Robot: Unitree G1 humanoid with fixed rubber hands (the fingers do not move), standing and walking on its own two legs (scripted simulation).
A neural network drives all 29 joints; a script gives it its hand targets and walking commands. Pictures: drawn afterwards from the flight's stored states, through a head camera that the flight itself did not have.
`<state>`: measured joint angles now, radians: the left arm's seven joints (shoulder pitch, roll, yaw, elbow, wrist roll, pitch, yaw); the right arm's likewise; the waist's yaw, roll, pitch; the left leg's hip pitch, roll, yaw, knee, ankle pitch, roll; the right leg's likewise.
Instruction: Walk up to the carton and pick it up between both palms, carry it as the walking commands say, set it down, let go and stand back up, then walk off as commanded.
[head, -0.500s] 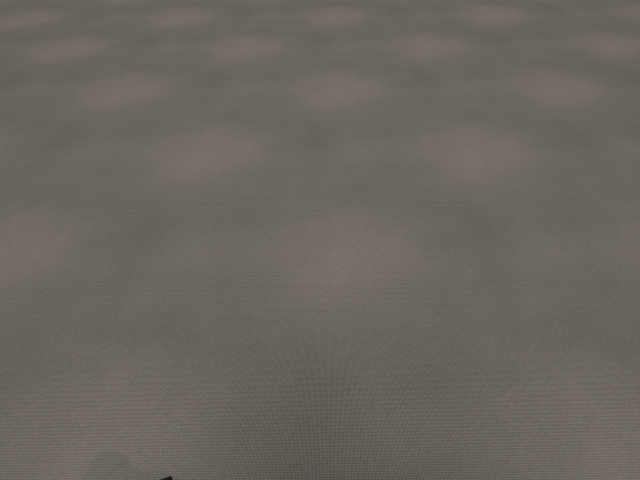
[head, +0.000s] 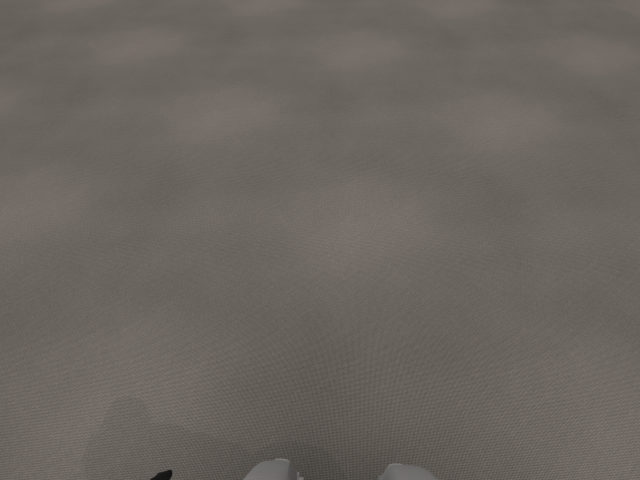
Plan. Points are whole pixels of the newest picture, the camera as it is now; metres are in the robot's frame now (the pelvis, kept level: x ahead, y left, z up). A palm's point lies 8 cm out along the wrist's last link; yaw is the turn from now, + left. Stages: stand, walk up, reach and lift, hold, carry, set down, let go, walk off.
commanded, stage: walk up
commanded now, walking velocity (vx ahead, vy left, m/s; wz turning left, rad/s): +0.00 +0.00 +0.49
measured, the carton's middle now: out of the picture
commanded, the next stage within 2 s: none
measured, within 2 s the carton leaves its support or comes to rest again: neither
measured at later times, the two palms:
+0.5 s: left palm out of the picture +0.02 +0.30 -0.15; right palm out of the picture +0.12 -0.20 -0.12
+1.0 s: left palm out of the picture +0.03 +0.27 -0.09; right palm (507, 459) +0.17 -0.23 -0.13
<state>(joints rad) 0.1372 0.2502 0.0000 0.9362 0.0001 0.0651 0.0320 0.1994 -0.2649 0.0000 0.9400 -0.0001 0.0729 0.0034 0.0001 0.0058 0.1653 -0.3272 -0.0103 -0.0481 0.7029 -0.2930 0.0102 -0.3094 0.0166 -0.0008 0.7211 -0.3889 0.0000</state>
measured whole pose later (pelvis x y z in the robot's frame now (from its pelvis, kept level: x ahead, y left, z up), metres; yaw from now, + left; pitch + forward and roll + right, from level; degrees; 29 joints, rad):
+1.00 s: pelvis +0.04 -0.01 +0.01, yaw +26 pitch -4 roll +3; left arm 0.06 0.25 0.00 0.94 0.00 0.09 0.02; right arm 0.28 -0.25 0.00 0.92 0.00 0.08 -0.01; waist 0.00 0.01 0.11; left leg -0.34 0.00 -0.03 0.95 -0.46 0.01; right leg -0.18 0.00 -0.27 0.62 -0.38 0.00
